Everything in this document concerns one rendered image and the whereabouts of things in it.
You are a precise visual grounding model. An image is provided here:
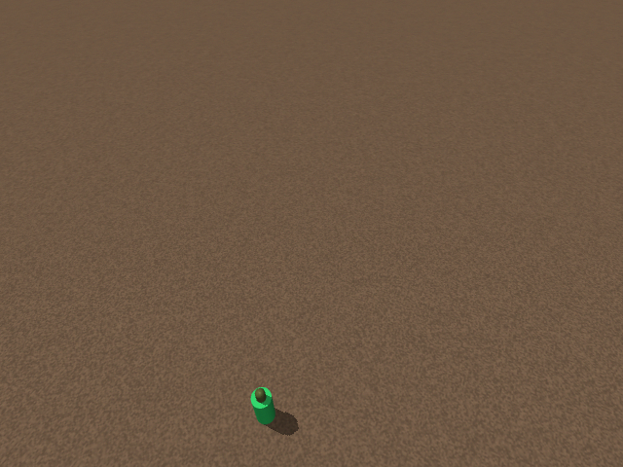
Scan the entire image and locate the bottle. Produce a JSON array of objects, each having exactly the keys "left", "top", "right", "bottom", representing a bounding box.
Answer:
[{"left": 251, "top": 387, "right": 275, "bottom": 424}]

